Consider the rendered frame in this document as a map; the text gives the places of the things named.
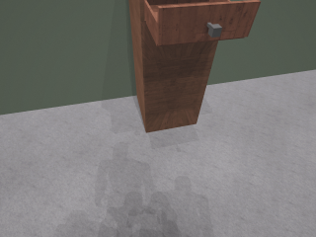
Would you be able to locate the handle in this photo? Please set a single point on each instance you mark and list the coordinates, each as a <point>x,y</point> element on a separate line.
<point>214,30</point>

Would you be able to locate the drawer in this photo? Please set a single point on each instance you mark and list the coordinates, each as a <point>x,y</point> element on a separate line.
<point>173,22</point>

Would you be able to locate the cabinet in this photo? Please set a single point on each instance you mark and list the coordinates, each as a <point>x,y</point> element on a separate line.
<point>171,79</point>

